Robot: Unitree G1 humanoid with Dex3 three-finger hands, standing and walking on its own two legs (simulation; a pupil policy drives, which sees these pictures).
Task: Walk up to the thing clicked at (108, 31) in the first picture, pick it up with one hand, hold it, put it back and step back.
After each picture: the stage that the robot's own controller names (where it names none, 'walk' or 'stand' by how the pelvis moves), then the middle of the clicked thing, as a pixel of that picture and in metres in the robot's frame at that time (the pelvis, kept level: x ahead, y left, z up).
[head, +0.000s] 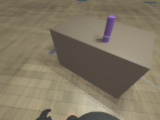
stand; (108, 30) +0.83 -0.11 +0.11
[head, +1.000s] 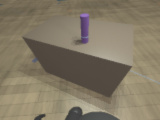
walk; (84, 30) +0.73 +0.13 +0.13
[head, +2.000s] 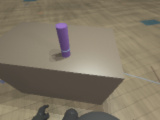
rise first; (64, 42) +0.51 +0.24 +0.14
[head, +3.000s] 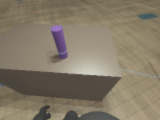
stand; (60, 44) +0.50 +0.25 +0.12
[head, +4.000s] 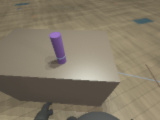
stand; (59, 50) +0.47 +0.26 +0.11
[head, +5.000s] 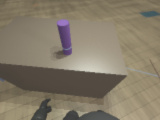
stand; (65, 40) +0.51 +0.22 +0.13
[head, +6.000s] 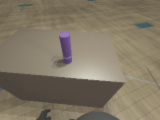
stand; (66, 49) +0.49 +0.22 +0.11
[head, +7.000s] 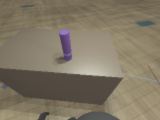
stand; (66, 46) +0.52 +0.23 +0.11
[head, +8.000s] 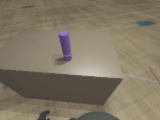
stand; (66, 47) +0.52 +0.23 +0.11
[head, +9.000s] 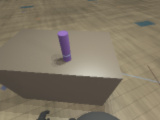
rise first; (65, 48) +0.51 +0.24 +0.11
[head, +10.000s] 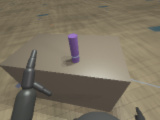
rise first; (74, 49) +0.53 +0.21 +0.11
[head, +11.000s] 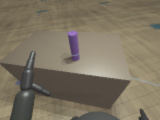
go down; (74, 47) +0.53 +0.22 +0.11
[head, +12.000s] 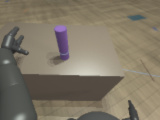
go down; (63, 45) +0.51 +0.20 +0.12
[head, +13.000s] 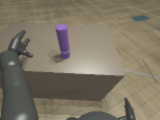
close in; (63, 43) +0.52 +0.20 +0.13
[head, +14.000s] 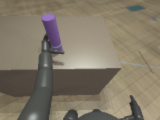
close; (54, 37) +0.53 +0.23 +0.16
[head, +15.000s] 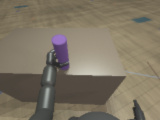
lift; (62, 55) +0.39 +0.19 +0.17
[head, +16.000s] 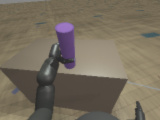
lift; (67, 50) +0.30 +0.15 +0.30
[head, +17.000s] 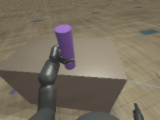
hold; (67, 51) +0.32 +0.16 +0.28
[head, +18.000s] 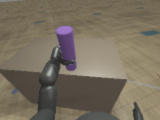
hold; (68, 52) +0.31 +0.15 +0.28
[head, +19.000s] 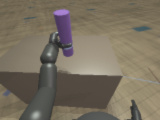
crouch; (65, 37) +0.41 +0.17 +0.31
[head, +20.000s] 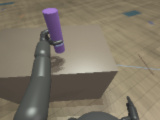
lower; (55, 34) +0.50 +0.19 +0.24
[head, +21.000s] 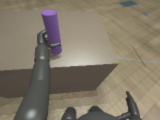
lower; (53, 35) +0.52 +0.20 +0.17
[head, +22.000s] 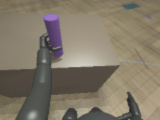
lower; (55, 38) +0.50 +0.20 +0.16
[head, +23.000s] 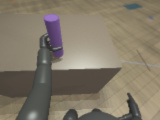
lower; (55, 39) +0.49 +0.20 +0.16
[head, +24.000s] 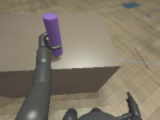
lower; (54, 38) +0.50 +0.20 +0.16
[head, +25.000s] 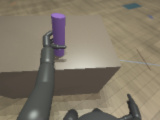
open; (59, 37) +0.51 +0.18 +0.16
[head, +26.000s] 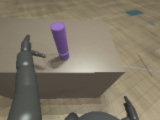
sink last; (61, 44) +0.47 +0.18 +0.15
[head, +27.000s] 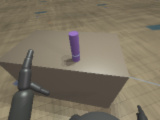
stand; (75, 48) +0.52 +0.20 +0.13
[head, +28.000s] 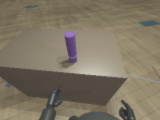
stand; (71, 49) +0.49 +0.19 +0.12
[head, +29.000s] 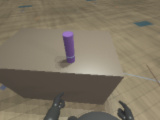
stand; (69, 49) +0.50 +0.20 +0.11
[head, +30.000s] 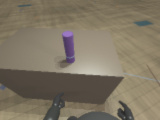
stand; (69, 49) +0.49 +0.20 +0.12
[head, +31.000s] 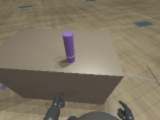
stand; (69, 48) +0.50 +0.20 +0.12
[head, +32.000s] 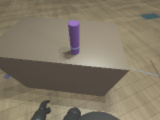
walk; (74, 39) +0.54 +0.17 +0.13
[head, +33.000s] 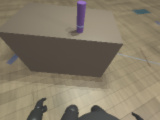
walk; (80, 18) +0.80 +0.17 +0.13
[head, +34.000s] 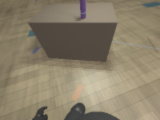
walk; (82, 7) +1.17 +0.22 +0.13
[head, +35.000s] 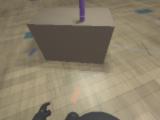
stand; (82, 10) +1.18 +0.18 +0.13
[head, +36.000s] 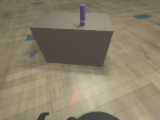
stand; (82, 16) +1.19 +0.20 +0.11
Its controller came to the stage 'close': yes
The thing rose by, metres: 0.21
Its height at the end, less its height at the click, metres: +0.00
